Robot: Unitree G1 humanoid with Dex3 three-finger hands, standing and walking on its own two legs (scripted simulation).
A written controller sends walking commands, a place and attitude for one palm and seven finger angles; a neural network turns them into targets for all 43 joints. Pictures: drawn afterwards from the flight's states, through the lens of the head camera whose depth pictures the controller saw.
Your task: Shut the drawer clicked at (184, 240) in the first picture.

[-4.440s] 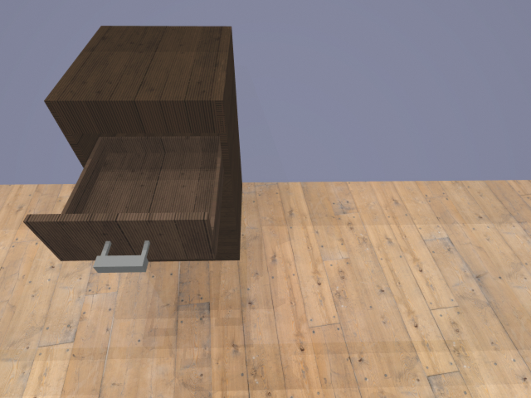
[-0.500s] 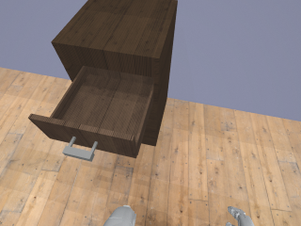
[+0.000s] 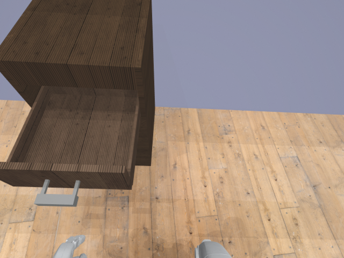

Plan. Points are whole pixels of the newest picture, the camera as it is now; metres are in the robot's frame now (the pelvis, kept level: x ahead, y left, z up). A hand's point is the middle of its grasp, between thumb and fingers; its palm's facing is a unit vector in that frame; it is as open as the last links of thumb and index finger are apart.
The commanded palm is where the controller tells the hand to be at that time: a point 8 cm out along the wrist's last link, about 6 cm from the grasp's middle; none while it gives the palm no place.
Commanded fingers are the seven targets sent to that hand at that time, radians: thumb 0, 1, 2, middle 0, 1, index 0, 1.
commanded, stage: come to a stop and stand still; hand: left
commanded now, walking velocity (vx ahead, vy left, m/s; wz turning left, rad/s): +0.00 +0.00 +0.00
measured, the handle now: (59, 191) +0.28 +0.33 -0.17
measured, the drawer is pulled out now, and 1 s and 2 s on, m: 0.29 0.29 0.29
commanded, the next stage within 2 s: look again from close up in 0.98 s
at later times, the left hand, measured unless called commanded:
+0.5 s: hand out of the picture +0.04 +0.10 -0.18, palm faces +0.12 -0.97 -0.20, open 7.3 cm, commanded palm none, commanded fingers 0.00 0.90 0.90 -0.20 -0.30 -0.20 -0.30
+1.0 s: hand out of the picture +0.01 +0.06 -0.18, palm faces +0.09 -0.98 -0.18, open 7.3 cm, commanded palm none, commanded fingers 0.00 0.90 0.90 -0.20 -0.30 -0.20 -0.30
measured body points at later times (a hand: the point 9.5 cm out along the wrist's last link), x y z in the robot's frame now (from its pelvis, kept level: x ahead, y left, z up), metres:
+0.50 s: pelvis +0.02 -0.08 -0.01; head +0.04 -0.08 +0.44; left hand +0.03 +0.15 -0.17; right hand +0.05 -0.31 -0.16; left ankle -0.01 +0.06 -0.75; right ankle -0.01 -0.16 -0.75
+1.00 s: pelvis +0.03 -0.10 +0.00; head +0.06 -0.10 +0.45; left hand +0.01 +0.11 -0.17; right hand +0.02 -0.31 -0.17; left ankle -0.01 +0.06 -0.75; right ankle -0.01 -0.16 -0.75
